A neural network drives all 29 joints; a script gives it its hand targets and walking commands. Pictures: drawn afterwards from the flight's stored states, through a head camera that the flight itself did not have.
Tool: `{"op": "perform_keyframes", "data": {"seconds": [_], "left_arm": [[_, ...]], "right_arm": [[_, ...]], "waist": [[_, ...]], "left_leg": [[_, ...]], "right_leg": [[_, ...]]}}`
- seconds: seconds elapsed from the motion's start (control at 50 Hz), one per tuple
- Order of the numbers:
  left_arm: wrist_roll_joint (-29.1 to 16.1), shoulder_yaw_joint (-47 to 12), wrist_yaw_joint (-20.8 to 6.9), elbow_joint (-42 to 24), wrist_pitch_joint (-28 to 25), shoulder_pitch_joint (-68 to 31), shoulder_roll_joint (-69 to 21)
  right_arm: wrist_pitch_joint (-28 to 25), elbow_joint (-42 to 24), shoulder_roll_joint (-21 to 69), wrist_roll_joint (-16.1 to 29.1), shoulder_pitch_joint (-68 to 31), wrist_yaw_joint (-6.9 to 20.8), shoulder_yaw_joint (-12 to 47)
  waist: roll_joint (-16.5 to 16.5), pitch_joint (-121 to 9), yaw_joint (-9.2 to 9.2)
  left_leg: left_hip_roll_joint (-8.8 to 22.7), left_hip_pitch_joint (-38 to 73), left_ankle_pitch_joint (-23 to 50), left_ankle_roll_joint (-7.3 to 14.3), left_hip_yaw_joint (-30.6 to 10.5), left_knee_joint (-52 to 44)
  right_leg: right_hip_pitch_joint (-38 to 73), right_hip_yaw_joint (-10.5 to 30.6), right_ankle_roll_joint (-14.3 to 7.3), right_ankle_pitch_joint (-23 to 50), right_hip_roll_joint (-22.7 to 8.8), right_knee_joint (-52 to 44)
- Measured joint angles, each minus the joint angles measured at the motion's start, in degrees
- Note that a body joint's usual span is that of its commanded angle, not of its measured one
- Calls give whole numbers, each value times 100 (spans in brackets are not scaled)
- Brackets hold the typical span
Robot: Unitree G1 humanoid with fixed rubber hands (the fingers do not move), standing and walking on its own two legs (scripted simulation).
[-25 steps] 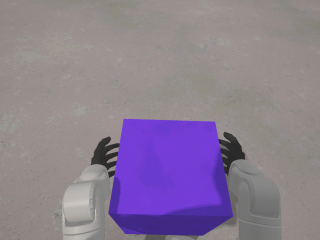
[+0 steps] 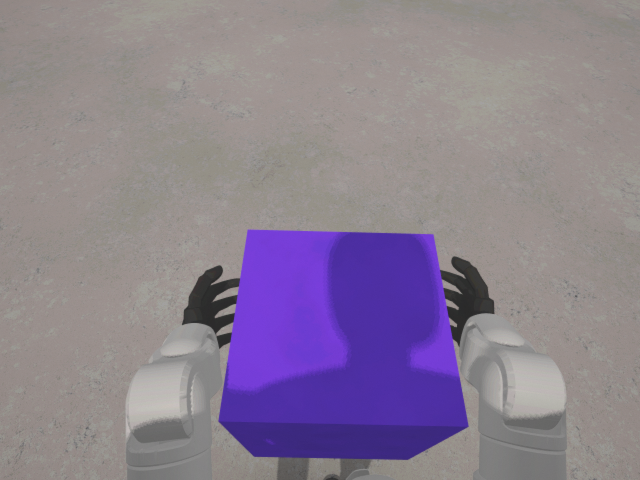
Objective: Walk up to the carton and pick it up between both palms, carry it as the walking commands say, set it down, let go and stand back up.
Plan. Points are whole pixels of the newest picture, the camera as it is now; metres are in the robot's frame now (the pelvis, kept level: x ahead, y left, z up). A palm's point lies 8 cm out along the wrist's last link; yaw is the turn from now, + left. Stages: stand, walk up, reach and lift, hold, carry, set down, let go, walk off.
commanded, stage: carry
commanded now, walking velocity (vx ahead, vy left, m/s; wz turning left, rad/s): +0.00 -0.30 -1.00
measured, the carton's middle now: (335, 355) +0.28 +0.00 +0.00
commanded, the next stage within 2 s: none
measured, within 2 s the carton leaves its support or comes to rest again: neither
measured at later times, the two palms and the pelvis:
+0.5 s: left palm (531, 341) +0.27 -0.21 +0.07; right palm out of the picture +0.13 -0.48 +0.08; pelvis -0.05 -0.21 +0.00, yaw -28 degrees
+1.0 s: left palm out of the picture +0.08 -0.53 +0.07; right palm out of the picture -0.16 -0.70 +0.07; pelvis -0.19 -0.38 +0.00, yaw -57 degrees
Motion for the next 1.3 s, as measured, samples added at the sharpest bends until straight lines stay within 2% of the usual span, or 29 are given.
{"op": "perform_keyframes", "data": {"seconds": [0.02,0.04,0.08,0.12,0.16,0.22,0.26,0.3,0.34,0.38,0.46,0.54,0.56,0.58,0.64,0.68,0.78,0.82,0.86,0.9,0.94,1.02,1.08,1.1,1.12,1.14,1.18,1.22,1.3], "left_arm": [[3,29,0,9,5,22,6],[-10,27,13,13,25,85,15],[-21,-3,47,11,77,181,27],[-35,-27,61,30,89,211,36],[-56,-35,68,-15,96,182,32],[-69,26,62,-118,99,76,19],[-84,84,50,-120,101,-5,4],[-92,68,34,27,51,-124,-18],[-46,-22,8,257,-51,-145,-27],[-16,-41,-1,352,-31,-108,-20],[-38,6,-14,231,-22,-50,-9],[20,-11,-10,26,-17,25,2],[32,12,-5,6,0,41,11],[15,21,7,4,11,93,18],[-21,-42,60,27,54,214,33],[-46,-61,75,10,75,214,34],[-116,40,87,-116,110,33,10],[-135,85,76,-79,99,-42,1],[-148,56,62,69,31,-139,-21],[-102,-53,49,289,-74,-142,-27],[-72,-92,37,392,-99,-89,-17],[-104,-46,24,201,-86,-28,-6],[-66,-62,28,38,-108,0,-3],[-43,-50,33,2,-93,16,5],[-42,-38,37,12,-87,57,14],[-58,-53,55,10,-71,115,19],[-70,-111,100,-23,-38,234,33],[-112,-129,121,-58,-24,292,45],[-190,-44,131,-254,24,223,37]], "right_arm": [[-52,73,-2,-17,24,13,46],[-60,138,-10,-29,52,25,79],[-27,224,-15,-9,75,36,84],[-12,225,-19,-15,123,39,96],[33,124,-15,-27,110,38,83],[69,4,4,-80,-4,49,82],[86,-30,16,-140,-62,61,83],[126,-77,12,-207,-110,76,-3],[166,-28,29,-223,-131,90,-158],[194,74,19,-199,-101,87,-169],[169,39,13,-84,-82,-1,-92],[36,44,8,1,-45,-4,-24],[-14,108,8,1,-30,10,15],[-38,165,2,-15,-8,24,53],[-8,232,-13,-9,77,43,63],[32,154,-17,-21,118,47,70],[96,-53,2,-100,4,57,77],[118,-77,12,-163,-47,66,69],[146,-133,5,-226,-66,81,-11],[169,-76,6,-226,-62,96,-148],[167,4,-4,-185,-9,83,-165],[126,-103,-12,-61,43,-10,-61],[6,-138,-14,8,61,-15,-30],[-53,-80,-13,29,80,-6,-1],[-103,-1,-18,12,111,15,40],[-105,37,-26,11,140,26,55],[-88,82,-32,45,195,38,62],[-45,29,-35,35,240,37,93],[15,-183,-31,-27,201,35,177]], "waist": [[-186,15,20],[-284,-9,45],[-341,-14,81],[-312,-50,97],[-180,-90,123],[52,-178,171],[175,-263,204],[318,-335,245],[404,-317,204],[354,-242,121],[255,-59,7],[42,-15,-20],[-147,14,6],[-261,6,35],[-334,-31,94],[-269,-76,110],[84,-245,214],[198,-332,244],[329,-393,261],[413,-372,211],[416,-269,128],[289,-35,20],[95,34,13],[-72,48,15],[-217,48,22],[-282,39,49],[-341,-1,92],[-293,-61,115],[-6,-230,180]], "left_leg": [[45,127,213,217,87,-142],[152,220,266,275,198,-199],[370,498,315,169,432,-449],[578,775,454,-34,626,-805],[855,957,585,-227,773,-1046],[1374,1066,661,-537,936,-1135],[1757,1047,630,-774,979,-988],[2087,766,437,-773,712,-353],[1697,229,-908,-689,35,818],[1091,-184,-1388,-608,-228,1661],[360,-515,-665,-492,-56,1593],[-24,-6,-7,-116,52,-21],[-7,160,235,171,136,-258],[90,257,314,291,253,-327],[400,659,449,152,584,-745],[631,880,598,-54,741,-1055],[1489,1057,744,-583,1024,-1239],[1878,1019,695,-828,1063,-1043],[2176,721,410,-820,764,-377],[1764,182,-864,-737,86,802],[1167,-234,-1288,-657,-203,1645],[395,-545,-599,-501,-59,1496],[65,-256,-184,-290,17,355],[39,-53,72,23,80,-85],[126,38,212,217,163,-178],[251,132,279,255,262,-244],[462,413,412,117,500,-559],[682,690,592,-107,703,-939],[1332,959,772,-518,1014,-1238]], "right_leg": [[-8,40,151,-216,35,136],[-147,-84,359,-796,-20,698],[-493,-278,550,-1330,-324,2228],[-647,-269,676,-1338,-771,3035],[-563,-208,793,-1353,-1189,2784],[-171,-246,843,-1484,-1551,1500],[213,-360,780,-1310,-1582,521],[391,-456,765,-301,-1396,-80],[89,-416,686,-287,-1226,326],[-29,-314,532,-403,-1092,373],[-65,-141,257,-145,-613,90],[38,2,31,117,-13,-180],[46,45,160,18,23,-98],[-101,-53,401,-606,-20,480],[-622,-252,642,-1257,-514,2747],[-709,-172,759,-1239,-954,3240],[-161,-196,838,-1448,-1614,1397],[228,-328,757,-1339,-1613,427],[331,-401,831,-150,-1407,-48],[52,-370,671,-370,-1242,344],[-91,-279,531,-516,-1078,439],[-151,-102,272,-258,-579,223],[-127,2,66,-92,-127,107],[-91,78,35,-49,-12,85],[-179,77,199,-550,47,450],[-374,-67,349,-1074,6,1223],[-716,-256,497,-1396,-332,2741],[-796,-225,622,-1376,-794,3257],[-388,-180,752,-1454,-1482,1714]]}}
